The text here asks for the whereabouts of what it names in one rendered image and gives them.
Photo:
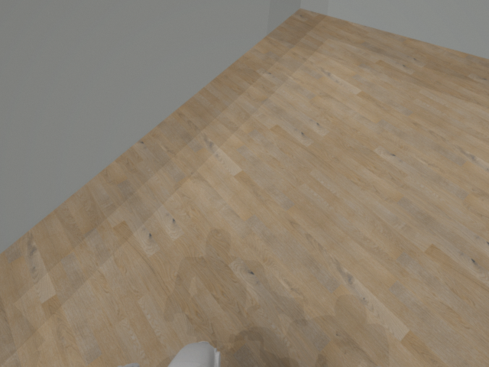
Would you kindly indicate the left robot thigh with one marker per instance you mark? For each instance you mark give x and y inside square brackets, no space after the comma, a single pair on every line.
[197,355]

